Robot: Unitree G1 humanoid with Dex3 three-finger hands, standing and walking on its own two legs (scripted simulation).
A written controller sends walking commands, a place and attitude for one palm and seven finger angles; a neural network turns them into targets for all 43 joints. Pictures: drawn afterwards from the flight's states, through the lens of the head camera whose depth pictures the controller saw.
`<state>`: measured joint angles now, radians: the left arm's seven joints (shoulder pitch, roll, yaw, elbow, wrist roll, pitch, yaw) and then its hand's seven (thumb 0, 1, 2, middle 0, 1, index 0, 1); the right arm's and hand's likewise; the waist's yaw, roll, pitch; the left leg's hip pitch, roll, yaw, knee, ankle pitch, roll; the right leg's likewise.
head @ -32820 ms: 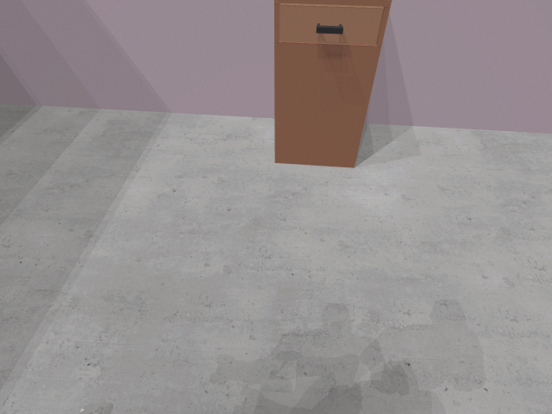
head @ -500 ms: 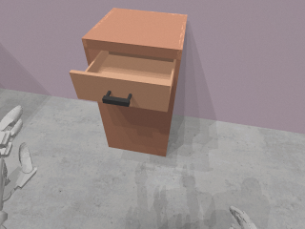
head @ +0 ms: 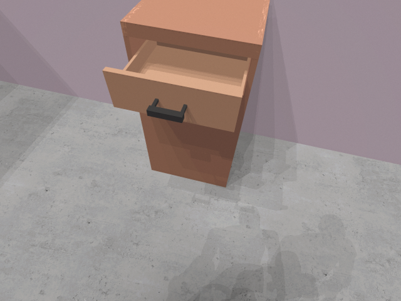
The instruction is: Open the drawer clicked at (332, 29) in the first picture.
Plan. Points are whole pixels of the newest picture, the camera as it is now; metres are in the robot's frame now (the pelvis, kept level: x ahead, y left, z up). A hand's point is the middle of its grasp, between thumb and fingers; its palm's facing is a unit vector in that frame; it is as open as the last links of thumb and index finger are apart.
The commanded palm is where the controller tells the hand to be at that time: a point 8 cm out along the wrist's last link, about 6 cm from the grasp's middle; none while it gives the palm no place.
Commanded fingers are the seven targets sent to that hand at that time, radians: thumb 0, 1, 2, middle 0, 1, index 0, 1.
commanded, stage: let the arm hang, fingers relaxed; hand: left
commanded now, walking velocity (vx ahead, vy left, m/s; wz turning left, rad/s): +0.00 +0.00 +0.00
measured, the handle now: (167, 109) +0.61 +0.14 -0.02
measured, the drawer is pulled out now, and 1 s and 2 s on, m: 0.19 0.19 0.19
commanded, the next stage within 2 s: look to check the result in 0.68 s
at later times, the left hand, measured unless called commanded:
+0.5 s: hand out of the picture +0.05 +0.19 -0.17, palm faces +0.00 -0.97 -0.23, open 7.4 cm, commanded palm none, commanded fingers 0.00 0.90 0.90 -0.20 -0.30 -0.20 -0.30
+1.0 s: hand out of the picture +0.05 +0.21 -0.16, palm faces -0.01 -0.96 -0.27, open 7.4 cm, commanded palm none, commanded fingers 0.00 0.90 0.90 -0.20 -0.30 -0.20 -0.30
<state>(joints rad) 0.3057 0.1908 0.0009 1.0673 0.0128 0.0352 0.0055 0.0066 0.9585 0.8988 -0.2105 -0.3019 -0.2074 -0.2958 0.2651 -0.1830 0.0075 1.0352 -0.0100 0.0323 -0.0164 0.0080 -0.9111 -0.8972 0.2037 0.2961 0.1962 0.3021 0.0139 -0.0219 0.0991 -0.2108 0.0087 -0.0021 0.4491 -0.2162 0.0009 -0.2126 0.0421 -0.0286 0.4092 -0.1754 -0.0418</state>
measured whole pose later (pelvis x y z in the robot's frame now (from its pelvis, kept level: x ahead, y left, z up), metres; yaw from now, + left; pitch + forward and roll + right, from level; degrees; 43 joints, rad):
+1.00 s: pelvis +0.01 +0.00 +0.01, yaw -1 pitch -2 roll +0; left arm 0.17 0.23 0.03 1.14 0.01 0.00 0.02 0.00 0.90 0.90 -0.21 -0.30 -0.20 -0.30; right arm 0.20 -0.22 -0.02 1.12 -0.01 0.02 -0.02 0.00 -0.91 -0.90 0.20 0.30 0.20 0.30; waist -0.01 0.02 0.09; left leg -0.13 0.01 0.02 0.36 -0.19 0.00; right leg -0.15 0.04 -0.01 0.34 -0.16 -0.04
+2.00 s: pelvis +0.04 +0.00 +0.01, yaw -1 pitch -1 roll +0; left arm 0.08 0.31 0.02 1.12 0.01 -0.01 0.01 0.00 0.90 0.90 -0.21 -0.30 -0.21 -0.30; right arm 0.11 -0.31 -0.01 1.11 -0.01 0.01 -0.01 0.01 -0.91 -0.90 0.21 0.30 0.20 0.30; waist -0.01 0.01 0.09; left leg -0.07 0.00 0.02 0.29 -0.19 0.00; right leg -0.10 0.04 0.00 0.29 -0.17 -0.03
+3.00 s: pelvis +0.05 +0.01 +0.01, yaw -2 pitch -1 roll +0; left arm 0.08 0.33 0.02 1.11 0.01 -0.01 0.00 0.00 0.90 0.90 -0.21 -0.30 -0.21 -0.30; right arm 0.10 -0.32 -0.02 1.11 -0.01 0.01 -0.01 0.01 -0.91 -0.90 0.21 0.30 0.20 0.30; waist -0.01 0.00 0.09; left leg -0.06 0.00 0.03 0.28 -0.21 0.01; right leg -0.09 0.04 0.01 0.28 -0.18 -0.03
